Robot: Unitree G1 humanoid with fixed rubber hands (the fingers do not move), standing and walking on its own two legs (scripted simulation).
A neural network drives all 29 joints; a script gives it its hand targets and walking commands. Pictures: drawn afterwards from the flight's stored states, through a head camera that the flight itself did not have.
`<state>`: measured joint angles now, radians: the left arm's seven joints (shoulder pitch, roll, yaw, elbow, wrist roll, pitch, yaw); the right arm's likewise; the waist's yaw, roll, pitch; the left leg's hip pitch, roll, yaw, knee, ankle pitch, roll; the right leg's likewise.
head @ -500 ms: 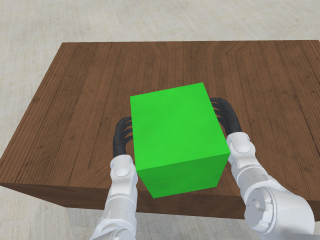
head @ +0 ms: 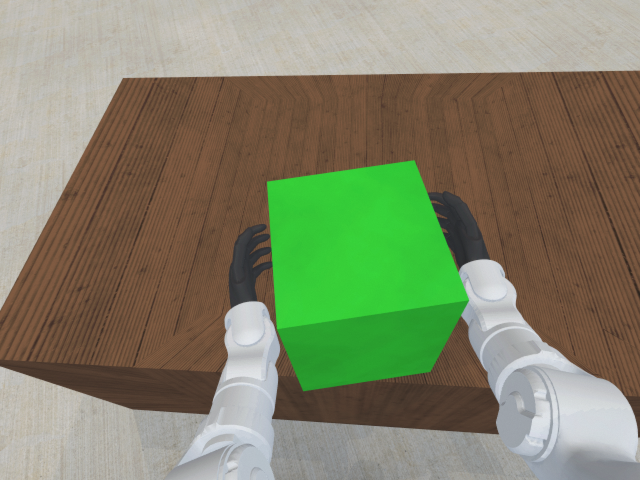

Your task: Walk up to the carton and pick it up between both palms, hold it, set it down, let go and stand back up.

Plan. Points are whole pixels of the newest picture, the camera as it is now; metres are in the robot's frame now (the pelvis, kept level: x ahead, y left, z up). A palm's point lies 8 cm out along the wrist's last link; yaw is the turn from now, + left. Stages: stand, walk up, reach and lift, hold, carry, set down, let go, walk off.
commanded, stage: set down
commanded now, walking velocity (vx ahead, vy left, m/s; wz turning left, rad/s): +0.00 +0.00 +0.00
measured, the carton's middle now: (354, 284) +0.40 +0.02 -0.06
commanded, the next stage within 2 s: none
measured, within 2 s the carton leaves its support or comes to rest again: neither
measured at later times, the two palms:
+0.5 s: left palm (231, 307) +0.34 +0.19 -0.04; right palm (486, 245) +0.45 -0.15 -0.02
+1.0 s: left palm (219, 339) +0.30 +0.19 -0.03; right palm (519, 294) +0.39 -0.19 -0.03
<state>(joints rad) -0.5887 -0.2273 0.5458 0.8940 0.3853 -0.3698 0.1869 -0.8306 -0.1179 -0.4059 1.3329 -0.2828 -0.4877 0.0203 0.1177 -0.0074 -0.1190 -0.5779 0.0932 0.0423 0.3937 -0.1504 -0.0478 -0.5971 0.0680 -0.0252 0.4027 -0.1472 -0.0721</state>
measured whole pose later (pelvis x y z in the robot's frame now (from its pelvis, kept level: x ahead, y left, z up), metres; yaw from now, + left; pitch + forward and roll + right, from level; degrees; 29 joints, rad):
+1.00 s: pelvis -0.03 +0.00 -0.03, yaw +1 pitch +20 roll +1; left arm -0.50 -0.04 0.11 1.01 -0.07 -0.39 0.20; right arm -0.78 -0.39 0.20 1.52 0.39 -0.55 0.13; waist 0.16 0.03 -0.20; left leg -0.80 0.08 0.01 0.71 -0.26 -0.07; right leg -0.81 0.05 -0.05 0.72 -0.27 -0.07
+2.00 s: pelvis +0.00 +0.01 +0.00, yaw +2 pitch +4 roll +0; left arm 0.16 -0.06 -0.03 0.49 0.03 -0.34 0.25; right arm -0.12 -0.42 0.18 1.18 0.46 -0.67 0.29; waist 0.06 0.00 -0.06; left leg -0.34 0.07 0.01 0.54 -0.26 -0.06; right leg -0.35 0.04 -0.05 0.56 -0.28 -0.06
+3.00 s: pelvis +0.01 +0.02 +0.00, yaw +1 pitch +0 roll +0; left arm 0.31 0.01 -0.02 0.49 0.04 -0.25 0.21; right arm 0.15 -0.37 0.13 1.00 0.38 -0.55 0.26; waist 0.01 -0.02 -0.04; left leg -0.19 0.05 0.03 0.47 -0.27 -0.04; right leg -0.21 0.03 -0.03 0.49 -0.28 -0.05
